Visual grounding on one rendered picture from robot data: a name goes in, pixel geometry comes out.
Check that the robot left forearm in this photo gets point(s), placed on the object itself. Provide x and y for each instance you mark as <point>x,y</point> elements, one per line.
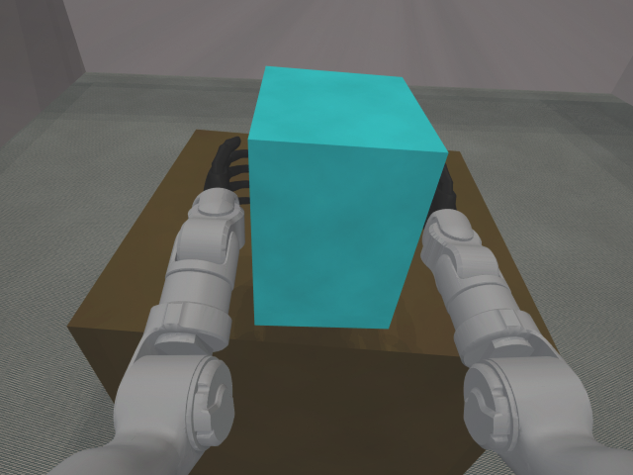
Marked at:
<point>192,315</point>

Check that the pedestal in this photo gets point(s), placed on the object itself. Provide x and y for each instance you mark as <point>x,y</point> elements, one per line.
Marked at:
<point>307,400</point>

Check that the robot right hand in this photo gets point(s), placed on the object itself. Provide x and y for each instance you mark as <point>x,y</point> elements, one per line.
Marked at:
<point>444,197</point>

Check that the right robot upper arm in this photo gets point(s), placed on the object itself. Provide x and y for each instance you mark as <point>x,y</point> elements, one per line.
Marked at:
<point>534,413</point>

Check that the carton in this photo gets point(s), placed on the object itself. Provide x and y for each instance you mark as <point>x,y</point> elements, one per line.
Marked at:
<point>343,168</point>

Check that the robot left hand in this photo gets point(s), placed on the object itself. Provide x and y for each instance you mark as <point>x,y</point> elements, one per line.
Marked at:
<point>220,172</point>

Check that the left robot upper arm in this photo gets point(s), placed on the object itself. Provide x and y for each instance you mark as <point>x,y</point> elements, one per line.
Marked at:
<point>170,409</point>

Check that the robot right forearm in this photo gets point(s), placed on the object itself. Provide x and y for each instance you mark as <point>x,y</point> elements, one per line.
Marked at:
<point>487,321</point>

